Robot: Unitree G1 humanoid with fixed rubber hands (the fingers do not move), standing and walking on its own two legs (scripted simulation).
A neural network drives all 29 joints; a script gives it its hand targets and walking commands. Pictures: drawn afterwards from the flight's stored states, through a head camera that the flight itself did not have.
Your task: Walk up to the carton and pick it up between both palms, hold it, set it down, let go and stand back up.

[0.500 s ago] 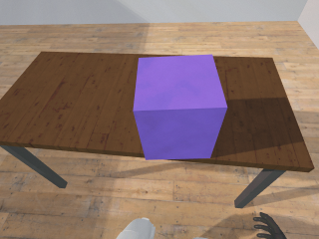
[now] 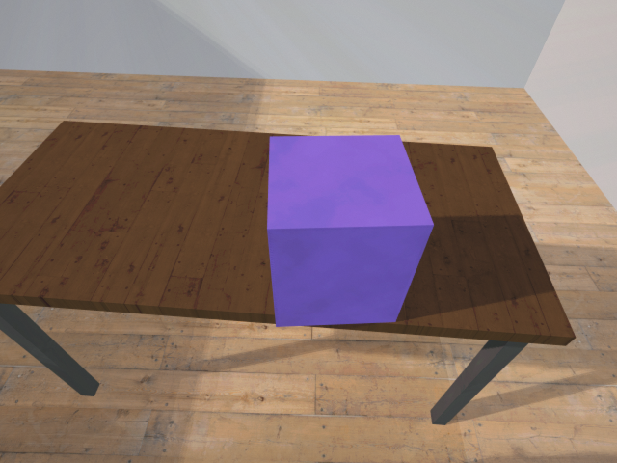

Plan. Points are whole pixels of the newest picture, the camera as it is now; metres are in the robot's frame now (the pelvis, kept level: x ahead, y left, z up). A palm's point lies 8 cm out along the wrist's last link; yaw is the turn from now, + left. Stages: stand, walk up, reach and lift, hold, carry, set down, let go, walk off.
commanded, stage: walk up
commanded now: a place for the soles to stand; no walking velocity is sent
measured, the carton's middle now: (335, 234) +0.46 -0.03 +0.01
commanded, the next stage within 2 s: reach and lift in 1.30 s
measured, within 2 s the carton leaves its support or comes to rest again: neither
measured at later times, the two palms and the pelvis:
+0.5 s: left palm out of the picture +0.08 +0.26 -0.10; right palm out of the picture +0.08 -0.25 -0.12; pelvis +0.01 +0.01 +0.00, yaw -3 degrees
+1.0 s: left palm out of the picture +0.09 +0.27 -0.10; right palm out of the picture +0.04 -0.25 -0.12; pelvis +0.00 +0.02 +0.00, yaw -7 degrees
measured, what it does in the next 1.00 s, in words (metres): stands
